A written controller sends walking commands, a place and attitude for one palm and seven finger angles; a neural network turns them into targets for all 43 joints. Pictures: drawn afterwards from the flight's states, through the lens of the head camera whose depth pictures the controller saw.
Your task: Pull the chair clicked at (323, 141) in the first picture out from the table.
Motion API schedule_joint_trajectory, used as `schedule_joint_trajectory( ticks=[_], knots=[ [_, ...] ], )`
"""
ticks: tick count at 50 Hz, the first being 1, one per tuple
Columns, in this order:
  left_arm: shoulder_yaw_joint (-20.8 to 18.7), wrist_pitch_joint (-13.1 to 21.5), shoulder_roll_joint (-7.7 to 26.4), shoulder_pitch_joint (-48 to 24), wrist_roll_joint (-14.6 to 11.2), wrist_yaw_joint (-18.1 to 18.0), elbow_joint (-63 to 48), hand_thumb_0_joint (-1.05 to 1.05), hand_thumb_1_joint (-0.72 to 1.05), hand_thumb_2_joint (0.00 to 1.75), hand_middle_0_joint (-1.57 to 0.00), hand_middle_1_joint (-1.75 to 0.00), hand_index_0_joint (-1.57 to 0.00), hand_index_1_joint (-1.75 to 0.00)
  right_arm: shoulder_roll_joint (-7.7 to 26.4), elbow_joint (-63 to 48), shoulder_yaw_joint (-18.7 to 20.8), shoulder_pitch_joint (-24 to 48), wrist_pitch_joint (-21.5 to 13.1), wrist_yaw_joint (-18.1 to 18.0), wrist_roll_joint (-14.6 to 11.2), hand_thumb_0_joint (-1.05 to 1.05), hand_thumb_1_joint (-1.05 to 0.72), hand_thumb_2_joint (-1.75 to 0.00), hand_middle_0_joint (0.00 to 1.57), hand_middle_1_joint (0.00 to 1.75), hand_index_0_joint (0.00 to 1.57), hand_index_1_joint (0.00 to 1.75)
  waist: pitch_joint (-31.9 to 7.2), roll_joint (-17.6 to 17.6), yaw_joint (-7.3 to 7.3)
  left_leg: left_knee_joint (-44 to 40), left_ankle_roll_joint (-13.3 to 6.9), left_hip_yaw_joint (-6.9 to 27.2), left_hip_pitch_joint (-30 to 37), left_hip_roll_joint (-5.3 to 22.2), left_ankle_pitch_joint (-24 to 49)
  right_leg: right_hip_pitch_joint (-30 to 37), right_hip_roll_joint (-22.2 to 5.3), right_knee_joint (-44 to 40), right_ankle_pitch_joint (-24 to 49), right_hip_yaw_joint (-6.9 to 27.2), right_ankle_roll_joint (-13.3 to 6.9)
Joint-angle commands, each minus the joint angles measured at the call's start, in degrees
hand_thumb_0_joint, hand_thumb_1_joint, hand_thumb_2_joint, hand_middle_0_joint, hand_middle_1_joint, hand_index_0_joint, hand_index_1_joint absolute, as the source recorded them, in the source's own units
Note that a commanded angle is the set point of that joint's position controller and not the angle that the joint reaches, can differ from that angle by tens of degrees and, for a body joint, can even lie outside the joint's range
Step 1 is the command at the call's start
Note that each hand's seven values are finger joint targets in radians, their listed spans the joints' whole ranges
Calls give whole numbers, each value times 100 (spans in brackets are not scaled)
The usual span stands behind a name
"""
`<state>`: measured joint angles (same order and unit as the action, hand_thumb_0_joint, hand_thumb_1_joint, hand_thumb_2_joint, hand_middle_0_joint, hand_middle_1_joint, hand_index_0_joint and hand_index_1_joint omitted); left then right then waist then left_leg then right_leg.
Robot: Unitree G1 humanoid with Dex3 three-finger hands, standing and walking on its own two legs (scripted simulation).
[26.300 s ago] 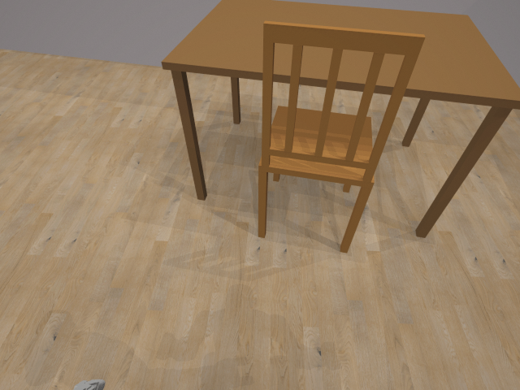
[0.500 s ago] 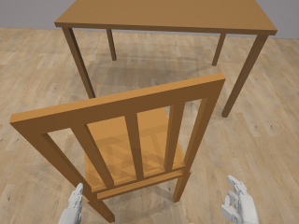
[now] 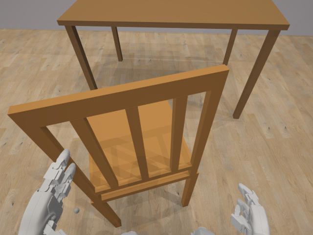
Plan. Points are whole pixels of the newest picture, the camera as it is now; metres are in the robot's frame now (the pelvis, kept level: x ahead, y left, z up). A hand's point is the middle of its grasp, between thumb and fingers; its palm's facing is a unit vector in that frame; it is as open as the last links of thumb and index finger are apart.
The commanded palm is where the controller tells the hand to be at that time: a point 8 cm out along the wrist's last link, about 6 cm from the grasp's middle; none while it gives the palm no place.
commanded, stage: draw the hand back to the body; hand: left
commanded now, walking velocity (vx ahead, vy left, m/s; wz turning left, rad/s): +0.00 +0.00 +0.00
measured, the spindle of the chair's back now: (139, 150) +0.34 +0.07 +0.02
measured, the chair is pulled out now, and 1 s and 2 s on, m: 0.61 0.60 0.60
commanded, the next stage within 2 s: step back with the hand held close in 1.12 s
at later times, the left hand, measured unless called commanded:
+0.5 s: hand (33, 185) +0.19 +0.23 +0.15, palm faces +0.31 -0.82 -0.48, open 11.4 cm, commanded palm +0.16 +0.28 +0.20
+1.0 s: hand (12, 144) +0.23 +0.25 +0.21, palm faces +0.45 -0.78 -0.43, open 7.5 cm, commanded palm +0.18 +0.29 +0.24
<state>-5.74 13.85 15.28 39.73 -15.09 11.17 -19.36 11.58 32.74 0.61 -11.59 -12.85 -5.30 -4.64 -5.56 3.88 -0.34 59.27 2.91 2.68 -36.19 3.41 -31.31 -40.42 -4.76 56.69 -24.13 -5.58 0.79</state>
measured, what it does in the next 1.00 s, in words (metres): rises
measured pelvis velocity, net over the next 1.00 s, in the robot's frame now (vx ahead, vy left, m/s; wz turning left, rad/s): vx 0.03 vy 0.00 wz -0.04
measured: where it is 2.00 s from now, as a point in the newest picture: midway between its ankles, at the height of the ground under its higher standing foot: outside the picture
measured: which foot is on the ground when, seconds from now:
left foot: down 0.00-1.00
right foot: down 0.00-1.00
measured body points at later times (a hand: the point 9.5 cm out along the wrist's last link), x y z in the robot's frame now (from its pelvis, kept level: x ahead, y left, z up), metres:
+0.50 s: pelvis +0.03 -0.01 +0.05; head +0.02 -0.04 +0.50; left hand +0.16 +0.27 +0.17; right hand +0.22 -0.23 -0.03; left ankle -0.01 +0.15 -0.67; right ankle +0.04 -0.13 -0.67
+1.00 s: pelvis +0.03 +0.00 +0.06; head +0.02 -0.04 +0.51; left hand +0.20 +0.29 +0.24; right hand +0.22 -0.23 -0.02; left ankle -0.01 +0.15 -0.67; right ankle +0.04 -0.13 -0.67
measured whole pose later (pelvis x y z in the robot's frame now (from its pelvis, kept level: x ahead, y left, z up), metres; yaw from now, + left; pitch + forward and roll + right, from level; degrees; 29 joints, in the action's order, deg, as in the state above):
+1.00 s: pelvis +0.03 +0.00 +0.06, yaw -2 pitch -4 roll +0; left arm -18.7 2.5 18.7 27.7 -3.7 -8.9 -21.4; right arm 13.6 37.4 0.3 -9.2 -9.0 -4.4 -1.3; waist 2.3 5.7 -3.0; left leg 25.9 2.9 -1.1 -2.7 3.8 -18.8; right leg -9.7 -2.9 28.0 -13.8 -4.3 0.9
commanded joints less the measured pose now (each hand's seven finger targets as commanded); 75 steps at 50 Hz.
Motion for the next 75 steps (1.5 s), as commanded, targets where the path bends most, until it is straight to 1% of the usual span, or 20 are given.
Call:
schedule_joint_trajectory(
  ticks=[1,2,3,4,6,9,20,27,37,41,46,50,55,59,62,63,64,68,70,75],
  knots=[
    [-1028,349,727,-273,-309,-229,-1615,0,-41,27,-2,-3,-2,-3,672,-1001,210,656,-569,-155,-51,0,-90,-90,20,30,20,30,-585,-339,-14,-1339,-266,-97,50,-301,833,1299,181,-1516,-269,255,-87],
    [-1189,344,813,-260,-335,-252,-1573,0,-37,29,-2,-4,-2,-4,653,-945,210,614,-600,-163,-56,0,-90,-90,20,30,20,30,-548,-317,-39,-1390,-258,-87,126,-280,902,1354,198,-1545,-180,229,-93],
    [-1520,-294,1823,220,801,-1182,-1459,0,-33,31,-3,-5,-3,-5,632,-1002,232,506,-313,-261,116,0,-90,-90,20,30,20,30,-803,128,-453,-1714,-179,-220,545,-126,944,1851,64,-1722,9,501,-216],
    [-1078,-559,1209,141,905,-1533,-2015,0,-30,32,-4,-5,-4,-5,563,-1199,145,420,-251,-272,151,0,-90,-90,20,30,20,30,-480,216,-250,-1859,-172,-232,628,-172,964,1863,26,-1807,221,357,-197],
    [-906,-853,971,51,1029,-1848,-1920,0,-22,36,-4,-7,-4,-7,538,-1110,116,483,-175,-310,166,0,-90,-90,20,30,20,30,-193,180,-170,-2015,-165,-239,789,-161,1012,1934,72,-1930,324,272,-187],
    [-1074,-1037,1177,-172,1119,-2099,-1873,0,-12,41,-6,-9,-6,-9,571,-1032,86,472,-23,-349,197,0,-90,-90,20,30,20,30,89,50,-179,-2223,-182,-238,1141,-100,1180,2098,103,-2162,574,215,-184],
    [-1566,-1051,1622,-1030,1236,-2376,-2136,0,28,60,-12,-17,-12,-17,640,-703,11,660,-234,-294,265,0,-90,-90,20,30,20,30,173,323,-260,-3033,-220,-318,2214,-136,1912,3000,94,-2834,1386,277,-178],
    [-1717,-928,1574,-1433,1258,-2357,-1934,0,54,73,-15,-22,-15,-22,710,-458,65,712,-360,-198,330,0,-90,-90,20,30,20,30,239,-114,-244,-3301,-283,-357,2688,-90,2338,3193,92,-3022,1883,232,-112],
    [-2215,-787,1854,-2112,1231,-2339,-1907,0,90,90,-20,-30,-20,-30,736,-317,64,847,-374,-86,356,0,-90,-90,20,30,20,30,268,-43,-305,-3596,-304,-375,2946,-65,2708,3521,76,-3186,2216,211,-113],
    [-1845,-860,1232,-1605,1212,-2192,-1115,0,90,90,-20,-30,-20,-30,699,-306,99,904,-185,5,319,0,-90,-90,20,30,20,30,607,-215,-291,-3662,-300,-429,2816,-36,2648,3435,91,-3282,2108,183,-91],
    [-1891,-806,1234,-1316,1179,-2112,-1084,0,90,90,-20,-30,-20,-30,716,-415,153,969,86,68,297,0,-90,-90,20,30,20,30,524,-286,-349,-3778,-312,-406,2735,-22,2602,3521,102,-3291,2006,179,-107],
    [-2232,-731,1711,-1511,1202,-2173,-1734,0,90,90,-20,-30,-20,-30,722,-458,167,1041,79,37,313,0,-90,-90,20,30,20,30,214,98,-386,-3770,-288,-400,2865,-27,2661,3665,95,-3305,2058,249,-133],
    [-2200,-745,1688,-1567,1251,-2255,-2011,0,90,90,-20,-30,-20,-30,704,-417,143,955,-46,0,320,0,-90,-90,20,30,20,30,175,413,-348,-3774,-249,-404,2974,-18,2837,3639,102,-3293,2155,213,-172],
    [-2000,-796,1415,-1527,1228,-2246,-1517,0,90,90,-20,-30,-20,-30,736,-366,183,888,26,-18,312,0,-90,-90,20,30,20,30,424,-196,-284,-3799,-276,-443,2900,15,2706,3509,126,-3330,2055,171,-127],
    [-1786,-769,1298,-1884,1221,-2196,-1555,0,90,90,-20,-30,-20,-30,779,-374,174,906,66,2,307,0,-90,-90,20,30,20,30,521,-138,-234,-3838,-295,-437,2874,-2,2594,3454,117,-3364,1952,197,-121],
    [-2787,-439,2385,-2802,1131,-2176,-1981,0,90,90,-20,-30,-20,-30,881,-538,265,721,194,1,263,0,-90,-90,20,30,20,30,949,-243,-129,-3699,-388,-460,2556,159,2133,2917,-162,-3664,2351,902,-152],
    [-2600,-410,2022,-2322,1167,-2126,-1423,0,90,90,-20,-30,-20,-30,778,-418,256,720,249,3,293,0,-90,-90,20,30,20,30,866,-479,-68,-3649,-377,-373,2552,129,2011,2992,-264,-3678,2395,908,-211],
    [-2216,-449,1441,-1248,1226,-2059,-1293,0,90,90,-20,-30,-20,-30,795,-622,236,825,456,72,352,0,-90,-90,20,30,20,30,337,-171,-91,-3780,-361,-329,2657,248,2857,3336,-259,-3266,2975,698,-168],
    [-2235,-461,1435,-777,1251,-2097,-1423,0,90,90,-20,-30,-20,-30,779,-698,262,908,563,85,346,0,-90,-90,20,30,20,30,-25,191,-86,-3789,-360,-330,2719,320,3506,3575,-273,-3068,3381,596,-132],
    [-2708,-401,1931,-409,1288,-2232,-2179,0,90,90,-20,-30,-20,-30,706,-863,330,959,762,46,337,0,-90,-90,20,30,20,30,-555,-96,-91,-3613,-334,-243,2678,411,4193,3761,-292,-2793,3882,502,-122]
  ],
)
